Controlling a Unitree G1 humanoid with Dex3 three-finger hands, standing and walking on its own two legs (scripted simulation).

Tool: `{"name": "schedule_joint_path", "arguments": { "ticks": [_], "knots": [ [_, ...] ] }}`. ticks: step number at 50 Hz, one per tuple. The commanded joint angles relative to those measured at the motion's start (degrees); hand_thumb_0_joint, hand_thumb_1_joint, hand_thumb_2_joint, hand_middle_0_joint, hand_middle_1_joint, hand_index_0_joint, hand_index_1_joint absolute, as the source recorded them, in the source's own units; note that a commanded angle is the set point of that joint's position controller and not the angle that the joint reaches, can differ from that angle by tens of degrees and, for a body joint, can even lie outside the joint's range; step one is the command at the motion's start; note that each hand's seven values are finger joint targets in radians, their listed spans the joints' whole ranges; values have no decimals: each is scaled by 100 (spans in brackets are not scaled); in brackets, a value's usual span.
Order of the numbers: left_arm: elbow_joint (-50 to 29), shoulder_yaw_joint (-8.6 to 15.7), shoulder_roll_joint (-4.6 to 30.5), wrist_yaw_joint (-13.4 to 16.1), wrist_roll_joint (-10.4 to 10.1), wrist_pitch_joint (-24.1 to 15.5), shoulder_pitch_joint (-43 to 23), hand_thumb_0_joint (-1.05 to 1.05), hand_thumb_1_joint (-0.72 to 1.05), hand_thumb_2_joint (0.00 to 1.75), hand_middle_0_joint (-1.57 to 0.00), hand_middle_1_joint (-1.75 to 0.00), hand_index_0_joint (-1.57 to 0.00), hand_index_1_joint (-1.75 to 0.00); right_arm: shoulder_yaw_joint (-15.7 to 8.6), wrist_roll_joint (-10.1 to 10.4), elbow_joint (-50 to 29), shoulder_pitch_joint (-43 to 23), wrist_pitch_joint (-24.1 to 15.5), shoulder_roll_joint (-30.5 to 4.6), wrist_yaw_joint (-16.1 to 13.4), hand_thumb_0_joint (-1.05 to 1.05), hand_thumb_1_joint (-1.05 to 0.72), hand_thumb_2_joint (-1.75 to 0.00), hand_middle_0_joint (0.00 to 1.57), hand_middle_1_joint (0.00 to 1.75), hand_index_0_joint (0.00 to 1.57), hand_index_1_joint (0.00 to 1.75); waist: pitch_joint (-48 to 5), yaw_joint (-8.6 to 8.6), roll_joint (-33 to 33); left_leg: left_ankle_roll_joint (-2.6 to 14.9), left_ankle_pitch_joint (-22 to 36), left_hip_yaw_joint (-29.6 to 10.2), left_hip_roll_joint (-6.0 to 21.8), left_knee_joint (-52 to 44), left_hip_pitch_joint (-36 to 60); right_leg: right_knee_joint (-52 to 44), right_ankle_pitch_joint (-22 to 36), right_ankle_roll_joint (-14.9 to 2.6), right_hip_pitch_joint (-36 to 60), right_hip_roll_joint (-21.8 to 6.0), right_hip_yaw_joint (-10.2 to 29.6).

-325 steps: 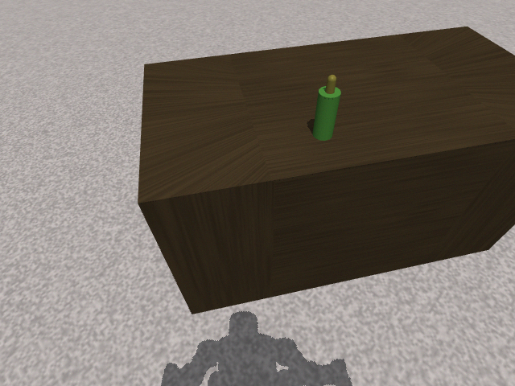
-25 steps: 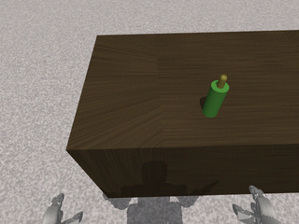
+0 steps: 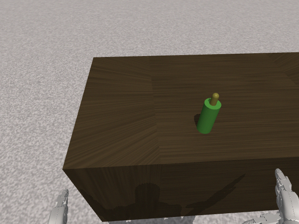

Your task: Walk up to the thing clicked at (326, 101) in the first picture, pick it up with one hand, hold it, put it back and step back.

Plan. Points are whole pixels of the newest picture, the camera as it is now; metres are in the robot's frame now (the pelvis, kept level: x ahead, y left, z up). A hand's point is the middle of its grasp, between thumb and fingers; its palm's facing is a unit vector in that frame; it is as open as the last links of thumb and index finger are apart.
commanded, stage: rise first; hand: right
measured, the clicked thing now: (209, 112) +0.47 -0.20 +0.01
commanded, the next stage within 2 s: go down in 0.94 s
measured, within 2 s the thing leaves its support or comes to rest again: neither
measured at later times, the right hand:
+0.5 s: hand (277, 201) +0.17 -0.28 +0.03, palm faces +0.35 +0.86 -0.38, open 17.6 cm
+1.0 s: hand (290, 199) +0.17 -0.28 +0.06, palm faces +0.38 +0.83 -0.40, open 17.5 cm
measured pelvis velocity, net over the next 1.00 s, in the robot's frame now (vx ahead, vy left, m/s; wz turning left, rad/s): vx -0.02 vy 0.00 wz -0.01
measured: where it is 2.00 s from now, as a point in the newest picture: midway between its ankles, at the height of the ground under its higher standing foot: outside the picture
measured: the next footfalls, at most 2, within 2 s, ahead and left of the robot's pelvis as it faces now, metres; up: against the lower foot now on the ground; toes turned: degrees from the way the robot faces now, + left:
none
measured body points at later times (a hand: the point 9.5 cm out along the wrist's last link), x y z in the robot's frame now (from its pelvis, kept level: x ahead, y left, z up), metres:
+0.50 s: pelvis -0.01 +0.00 +0.00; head -0.01 +0.01 +0.45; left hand +0.15 +0.26 -0.08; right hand +0.15 -0.32 +0.05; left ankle -0.03 +0.13 -0.74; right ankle +0.00 -0.14 -0.74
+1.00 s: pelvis -0.02 +0.00 +0.00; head -0.02 +0.01 +0.45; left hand +0.14 +0.26 -0.09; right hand +0.14 -0.33 +0.09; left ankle -0.03 +0.13 -0.74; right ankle +0.00 -0.14 -0.74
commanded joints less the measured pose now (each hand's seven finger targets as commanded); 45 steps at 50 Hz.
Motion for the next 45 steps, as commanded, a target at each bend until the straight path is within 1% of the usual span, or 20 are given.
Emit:
{"name": "schedule_joint_path", "arguments": {
  "ticks": [1, 5, 11, 12, 14, 15, 16, 17, 20, 24, 26, 28, 30, 32, 34, 36, 39, 41, 43, 45],
  "knots": [
    [-571, 536, 901, 14, -6, -174, -1, 0, -55, 4, -6, -5, -5, -5, -645, 6, -1349, -108, -310, -1147, -23, 0, 59, -4, 4, 6, 5, 6, -368, 53, -51, 56, 1698, 317, -150, -304, -113, -187, 1517, -206, 392, 165, -376],
    [-746, 438, 822, 2, 26, -216, -663, 0, -56, 5, -6, -5, -5, -6, -665, 2, -1857, -347, -416, -1134, -30, 0, 59, -4, 4, 6, 5, 6, -504, -30, -11, 91, 1611, 323, -175, -292, 25, -184, 1539, -179, 451, 119, -306],
    [-709, 434, 800, 15, 69, -226, -675, 0, -56, 5, -6, -5, -5, -6, -756, -42, -2140, 3, -576, -1129, -42, 0, 57, -4, 4, 6, 5, 6, -573, -71, 64, 89, 1549, 335, -163, -311, 158, -204, 1508, -186, 493, 133, -311],
    [-582, 532, 881, 29, 70, -203, -570, 0, -56, 5, -6, -5, -5, -6, -901, -24, -2189, -15, -593, -1272, -53, 0, 57, -4, 4, 6, 5, 6, -590, -100, 21, 79, 1569, 315, -146, -335, 187, -193, 1502, -198, 459, 161, -329],
    [-727, 346, 700, 3, 67, -210, -549, 0, -56, 5, -5, -5, -5, -6, -815, -25, -2176, 138, -634, -1134, -25, 0, 58, -4, 4, 6, 5, 6, -402, -92, 45, 81, 1448, 308, -142, -370, 141, -234, 1366, -201, 414, 172, -359],
    [-707, 680, 988, 41, 67, -210, -452, 0, -57, 6, -6, -5, -5, -6, -961, -28, -2282, 87, -655, -1283, -37, 0, 57, -4, 4, 6, 5, 6, -463, -48, 19, 77, 1437, 326, -137, -377, 132, -256, 1352, -200, 498, 173, -344],
    [-536, 756, 1042, 42, 78, -193, -277, 0, -56, 6, -6, -5, -5, -6, -1003, -14, -2267, 131, -662, -1282, -28, 0, 57, -4, 4, 6, 5, 6, -408, -35, -11, 68, 1458, 318, -125, -385, 76, -242, 1353, -208, 506, 185, -355],
    [-515, 444, 717, -17, 70, -196, -321, 0, -56, 5, -5, -5, -5, -6, -873, -17, -2316, 205, -676, -1141, 8, 0, 57, -4, 4, 6, 5, 6, -316, -100, 1, 65, 1435, 330, -124, -402, 57, -241, 1346, -216, 463, 184, -343],
    [-527, 725, 928, -14, 47, -228, -397, 0, -56, 5, -5, -5, -5, -6, -916, 9, -2377, 154, -720, -1140, 31, 0, 58, -4, 4, 6, 5, 6, -256, -7, -29, 100, 1242, 325, -156, -410, -18, -296, 1167, -199, 468, 157, -354],
    [-685, 400, 582, -70, 30, -274, -421, 0, -57, 6, -5, -5, -5, -6, -970, -2, -2624, 45, -830, -1168, 47, 0, 57, -4, 4, 6, 5, 6, -166, -70, -71, 120, 1019, 340, -164, -448, -20, -363, 984, -200, 375, 158, -336],
    [-581, 751, 938, -32, 53, -286, -391, 0, -56, 6, -5, -5, -5, -6, -1071, 6, -2617, 54, -849, -1265, 37, 0, 56, -4, 4, 6, 5, 6, -218, -26, -83, 113, 1008, 326, -151, -465, -27, -351, 952, -203, 416, 174, -336],
    [-614, 520, 707, -71, 60, -322, -475, 0, -56, 5, -5, -5, -5, -5, -1023, 13, -2743, 68, -893, -1194, 55, 0, 57, -4, 4, 6, 5, 6, -152, -85, -143, 114, 923, 327, -154, -470, -16, -362, 864, -206, 358, 179, -338],
    [-596, 675, 826, -50, 57, -344, -397, 0, -56, 6, -5, -5, -5, -6, -1043, 13, -2725, 126, -931, -1199, 52, 0, 57, -4, 4, 6, 5, 6, -154, -40, -35, 108, 853, 325, -145, -489, -65, -368, 796, -216, 398, 190, -353],
    [-506, 454, 584, -95, 49, -357, -501, 0, -56, 6, -5, -5, -5, -6, -1078, 23, -2745, 100, -970, -1204, 66, 0, 57, -4, 4, 6, 5, 6, -75, -132, -88, 118, 762, 328, -153, -498, -61, -369, 730, -216, 299, 193, -335],
    [-609, 665, 793, -67, 57, -383, -567, 0, -56, 6, -5, -5, -5, -6, -1136, 5, -2808, 55, -1023, -1273, 50, 0, 57, -4, 4, 6, 5, 6, -207, -105, -139, 132, 722, 333, -168, -476, -20, -397, 686, -195, 358, 180, -323],
    [-467, 491, 598, -102, 61, -380, -411, 0, -56, 6, -5, -5, -5, -6, -1078, -4, -2808, 113, -1056, -1185, 70, 0, 56, -4, 4, 6, 5, 6, -135, -137, -78, 136, 715, 358, -171, -465, -50, -404, 722, -201, 323, 163, -303],
    [-681, 809, 997, -53, 79, -440, -580, 0, -56, 6, -5, -5, -5, -6, -1216, 14, -2808, 64, -1087, -1300, 55, 0, 57, -4, 4, 6, 5, 6, -279, -84, -27, 137, 764, 350, -182, -457, -8, -396, 748, -199, 391, 144, -304],
    [-489, 556, 648, -94, 69, -426, -391, 0, -56, 6, -5, -5, -5, -6, -1189, 9, -2817, 55, -1123, -1244, 73, 0, 57, -4, 4, 6, 5, 6, -184, -100, -62, 134, 758, 346, -167, -477, -36, -389, 755, -214, 385, 159, -313],
    [-409, 710, 756, -82, 65, -433, -391, 0, -57, 7, -5, -6, -5, -6, -1242, 12, -2773, 220, -1128, -1280, 66, 0, 55, -5, 4, 6, 5, 6, -234, -110, -57, 126, 905, 346, -156, -468, 5, -354, 918, -211, 396, 165, -312],
    [-394, 567, 643, -116, 60, -440, -480, 0, -56, 7, -5, -6, -5, -6, -1217, 6, -2840, 159, -1163, -1268, 82, 0, 55, -5, 5, 6, 5, 6, -140, -153, -91, 126, 837, 330, -146, -476, -24, -358, 834, -205, 332, 182, -327]
  ]
}}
